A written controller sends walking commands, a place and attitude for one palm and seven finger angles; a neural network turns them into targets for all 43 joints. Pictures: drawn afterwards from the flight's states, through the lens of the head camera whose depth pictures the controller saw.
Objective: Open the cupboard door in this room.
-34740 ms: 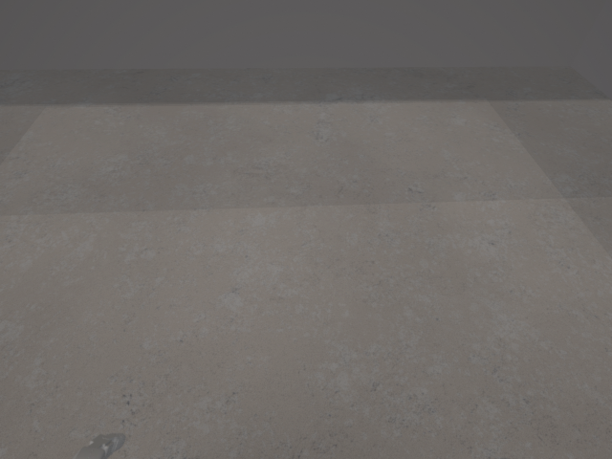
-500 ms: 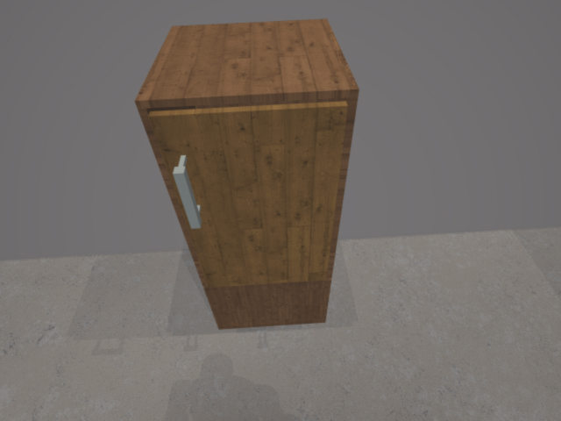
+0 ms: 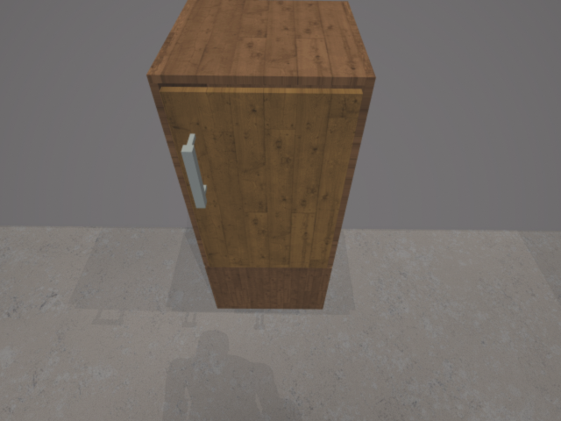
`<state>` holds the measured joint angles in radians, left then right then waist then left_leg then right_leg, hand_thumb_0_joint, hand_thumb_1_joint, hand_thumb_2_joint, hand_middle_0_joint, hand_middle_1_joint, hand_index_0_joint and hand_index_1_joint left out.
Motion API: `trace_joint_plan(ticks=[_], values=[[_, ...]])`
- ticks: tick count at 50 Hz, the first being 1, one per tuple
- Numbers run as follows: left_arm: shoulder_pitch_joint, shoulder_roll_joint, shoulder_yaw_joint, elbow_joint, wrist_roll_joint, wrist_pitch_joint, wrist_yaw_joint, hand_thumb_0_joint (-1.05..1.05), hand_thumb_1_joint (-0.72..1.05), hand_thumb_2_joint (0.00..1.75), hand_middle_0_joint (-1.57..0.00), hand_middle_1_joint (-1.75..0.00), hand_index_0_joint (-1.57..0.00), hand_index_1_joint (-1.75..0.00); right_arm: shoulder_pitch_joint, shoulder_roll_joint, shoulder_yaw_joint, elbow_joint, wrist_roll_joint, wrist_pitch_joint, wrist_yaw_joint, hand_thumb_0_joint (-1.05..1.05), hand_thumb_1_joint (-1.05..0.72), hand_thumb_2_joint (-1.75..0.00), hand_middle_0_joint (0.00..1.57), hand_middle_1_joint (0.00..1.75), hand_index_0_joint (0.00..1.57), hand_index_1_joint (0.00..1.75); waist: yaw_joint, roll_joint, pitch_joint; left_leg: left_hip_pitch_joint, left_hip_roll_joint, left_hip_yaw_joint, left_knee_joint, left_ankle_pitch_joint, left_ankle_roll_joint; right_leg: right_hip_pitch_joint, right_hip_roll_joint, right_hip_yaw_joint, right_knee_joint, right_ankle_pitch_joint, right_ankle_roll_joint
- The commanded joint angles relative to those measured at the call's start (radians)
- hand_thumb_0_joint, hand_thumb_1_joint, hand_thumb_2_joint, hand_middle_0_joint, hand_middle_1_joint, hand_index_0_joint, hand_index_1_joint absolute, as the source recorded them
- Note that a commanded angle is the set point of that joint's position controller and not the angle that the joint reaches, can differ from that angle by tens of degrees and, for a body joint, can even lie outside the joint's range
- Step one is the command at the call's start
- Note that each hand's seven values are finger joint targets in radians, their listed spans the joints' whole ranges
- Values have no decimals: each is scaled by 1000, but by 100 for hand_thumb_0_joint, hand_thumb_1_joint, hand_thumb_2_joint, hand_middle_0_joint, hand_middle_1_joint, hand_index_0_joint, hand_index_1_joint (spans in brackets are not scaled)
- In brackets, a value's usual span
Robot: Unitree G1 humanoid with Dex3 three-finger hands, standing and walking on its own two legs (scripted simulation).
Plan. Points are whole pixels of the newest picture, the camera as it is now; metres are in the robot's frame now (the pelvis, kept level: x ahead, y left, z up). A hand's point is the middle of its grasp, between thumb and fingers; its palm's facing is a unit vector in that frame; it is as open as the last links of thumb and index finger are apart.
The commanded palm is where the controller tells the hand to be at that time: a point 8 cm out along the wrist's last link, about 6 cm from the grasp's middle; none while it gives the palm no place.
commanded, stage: look again from close up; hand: left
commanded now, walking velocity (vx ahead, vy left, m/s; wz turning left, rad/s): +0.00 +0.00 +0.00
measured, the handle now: (196, 172) +0.58 +0.22 -0.01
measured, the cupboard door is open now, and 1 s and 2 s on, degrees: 0 0 0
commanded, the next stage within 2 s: shuffle to correct the standing spot in 0.50 s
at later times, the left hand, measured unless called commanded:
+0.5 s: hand out of the picture +0.02 +0.22 -0.18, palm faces +0.01 -0.97 -0.23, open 7.4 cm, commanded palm none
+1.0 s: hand out of the picture +0.01 +0.17 -0.19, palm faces +0.08 -0.98 -0.17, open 7.4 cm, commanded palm none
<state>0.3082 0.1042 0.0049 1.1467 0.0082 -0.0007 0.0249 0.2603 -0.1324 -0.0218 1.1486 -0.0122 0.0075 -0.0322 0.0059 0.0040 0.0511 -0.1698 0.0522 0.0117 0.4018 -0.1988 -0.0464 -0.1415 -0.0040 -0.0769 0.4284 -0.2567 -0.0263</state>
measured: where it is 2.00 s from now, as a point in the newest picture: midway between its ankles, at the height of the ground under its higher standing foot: outside the picture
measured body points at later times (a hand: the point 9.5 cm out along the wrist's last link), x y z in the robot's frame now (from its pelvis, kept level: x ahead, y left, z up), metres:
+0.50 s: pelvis +0.00 +0.04 -0.01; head +0.00 +0.03 +0.44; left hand +0.02 +0.28 -0.16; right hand +0.00 -0.18 -0.17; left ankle +0.01 +0.14 -0.74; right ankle -0.01 -0.10 -0.74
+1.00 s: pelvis +0.05 +0.01 -0.01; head +0.08 +0.02 +0.43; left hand +0.01 +0.23 -0.18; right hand +0.05 -0.21 -0.17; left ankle +0.01 +0.14 -0.74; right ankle -0.01 -0.10 -0.74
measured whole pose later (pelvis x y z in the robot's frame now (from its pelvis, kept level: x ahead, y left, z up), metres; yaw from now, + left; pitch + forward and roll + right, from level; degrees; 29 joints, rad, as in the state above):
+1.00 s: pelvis +0.05 +0.01 -0.01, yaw +2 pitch +1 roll +0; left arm 0.36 0.13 0.02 1.10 0.02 -0.03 0.03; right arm 0.30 -0.14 0.00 1.09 -0.02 -0.01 -0.02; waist 0.00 -0.02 0.02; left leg -0.24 0.02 0.02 0.60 -0.37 -0.01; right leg -0.19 -0.04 -0.10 0.58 -0.41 0.00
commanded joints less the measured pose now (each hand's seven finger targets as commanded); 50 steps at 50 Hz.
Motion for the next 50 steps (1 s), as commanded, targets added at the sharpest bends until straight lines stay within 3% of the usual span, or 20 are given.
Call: trace_joint_plan(ticks=[1, 2, 3, 4, 5, 7, 10, 12, 16, 22, 30, 35, 38, 40, 42, 44, 45, 47, 48, 50], values=[[138, 145, 18, -4, 20, -55, 50, 0, 90, 90, -20, -30, -20, -30, -46, -108, -3, -88, 6, -36, 7, 0, -90, -90, 20, 30, 20, 30, 42, -71, 29, -91, 40, 10, 206, 51, 16, -52, -180, 210, -107, 594, 46], [104, 192, 26, -54, 16, -64, 45, 0, 90, 90, -20, -30, -20, -30, 19, -50, 1, -135, 6, -27, 12, 0, -90, -90, 20, 30, 20, 30, -21, -90, -68, -124, 3, -12, 217, -157, 36, 27, -238, 218, -75, 630, -4], [78, 198, 29, -65, 16, -66, 36, 0, 90, 90, -20, -30, -20, -30, 8, -48, -1, -133, 1, -19, 15, 0, -90, -90, 20, 30, 20, 30, -8, -47, -68, -97, 8, 9, 204, -163, 43, 8, -243, 210, -71, 562, -39], [42, 183, 25, -71, 17, -61, 34, 0, 90, 90, -20, -30, -20, -30, 45, -56, 1, -130, 2, -20, 14, 0, -90, -90, 20, 30, 20, 30, -33, -42, -83, -63, 9, 20, 162, -134, 43, -34, -217, 167, -69, 346, -61], [34, 161, 23, -82, 15, -58, 30, 0, 90, 90, -20, -30, -20, -30, 69, -57, 3, -124, 0, -26, 15, 0, -90, -90, 20, 30, 20, 30, -41, -15, -83, -26, 5, 4, 107, -40, 45, -62, -175, 143, -45, 256, -55], [48, 125, 16, -82, 7, -51, 26, 0, 90, 90, -20, -30, -20, -30, 95, -92, 6, -121, -2, -41, 11, 0, -90, -90, 20, 30, 20, 30, -32, 23, -71, -22, 57, -42, 68, 142, 69, -68, -99, 94, 14, 183, -26], [59, 124, 15, -84, 10, -27, 19, 0, 90, 90, -20, -30, -20, -30, 59, -109, 10, -133, -4, -39, 5, 0, -90, -90, 20, 30, 20, 30, -3, 98, 21, -111, 64, -63, 23, 95, 81, -72, -77, 80, 10, 39, -13], [55, 129, 12, -84, 9, -22, 15, 0, 90, 90, -20, -30, -20, -30, 54, -112, 12, -141, -3, -36, 4, 0, -90, -90, 20, 30, 20, 30, -3, 42, 56, -134, 54, -68, -3, 16, 83, -85, -77, 84, -5, 10, -10], [42, 136, 11, -97, 10, -13, 11, 0, 90, 90, -20, -30, -20, -30, 62, -132, 13, -143, -6, -35, 6, 0, -90, -90, 20, 30, 20, 30, 0, 7, 83, -166, 55, -93, -58, -91, 89, -90, -75, 73, -4, -32, -1], [42, 149, 13, -111, 10, -13, 7, 0, 90, 90, -20, -30, -20, -30, 59, -140, 13, -140, -7, -39, 9, 0, -90, -90, 20, 30, 20, 30, 8, 4, 36, -150, 52, -98, -83, -108, 94, -62, -84, 76, -4, -6, 2], [36, 161, 12, -105, 7, -20, 7, 0, 90, 90, -20, -30, -20, -30, 70, -129, 15, -111, -3, -43, 8, 0, -90, -90, 20, 30, 20, 30, 3, -15, -21, -77, 44, -57, -31, 42, 87, -58, -103, 93, -13, 63, 4], [53, 145, 17, -98, 19, -9, -2, 0, 90, 90, -20, -30, -20, -30, 83, -143, 2, -102, -12, -29, 12, 0, -90, -90, 20, 30, 20, 30, -5, 44, 51, -155, 75, -134, -99, -306, 120, -116, -64, 33, 48, -187, -1], [74, 143, 21, -100, 25, -12, -9, 0, 90, 90, -20, -30, -20, -30, 79, -146, -9, -110, -13, -27, 12, 0, -90, -90, 20, 30, 20, 30, -1, 57, 93, -202, 87, -172, -106, -373, 143, -131, -56, 25, 70, -205, -7], [99, 140, 26, -96, 24, -18, -11, 0, 90, 90, -20, -30, -20, -30, 79, -141, -12, -119, -14, -33, 11, 0, -90, -90, 20, 30, 20, 30, 7, 48, 75, -208, 78, -161, -58, -297, 148, -111, -70, 37, 61, -178, -12], [132, 142, 30, -85, 22, -26, -11, 0, 90, 90, -20, -30, -20, -30, 79, -121, -9, -123, -13, -41, 9, 0, -90, -90, 20, 30, 20, 30, 12, -10, 42, -206, 44, -94, 41, -165, 136, -68, -98, 78, 26, -138, -28], [158, 154, 35, -67, 18, -34, -2, 0, 90, 90, -20, -30, -20, -30, 68, -83, 5, -125, -10, -48, 7, 0, -90, -90, 20, 30, 20, 30, 19, -115, 13, -225, -16, 7, 173, -5, 103, 8, -161, 141, -11, 66, -46], [170, 167, 39, -62, 16, -37, 3, 0, 90, 90, -20, -30, -20, -30, 64, -65, 9, -127, -8, -49, 6, 0, -90, -90, 20, 30, 20, 30, 16, -162, -5, -231, -31, 39, 221, -8, 85, 36, -202, 169, -18, 229, -59], [151, 162, 33, -61, 12, -43, 11, 0, 90, 90, -20, -30, -20, -30, 59, -58, 14, -117, -2, -46, 1, 0, -90, -90, 20, 30, 20, 30, 1, -137, -14, -171, -10, 32, 199, 19, 67, 34, -222, 139, 28, 595, -64], [133, 158, 30, -67, 13, -43, 15, 0, 90, 90, -20, -30, -20, -30, 76, -61, 13, -103, 3, -47, -1, 0, -90, -90, 20, 30, 20, 30, -13, -75, -33, -109, 1, 20, 152, 182, 63, 28, -189, 88, 86, 724, -41], [122, 162, 34, -86, 6, -36, 24, 0, 90, 90, -20, -30, -20, -30, 97, -101, 4, -88, 7, -46, -11, 0, -90, -90, 20, 30, 20, 30, -12, 22, -85, 7, 36, 14, 171, 567, 75, -2, -144, 36, 157, 722, 6]])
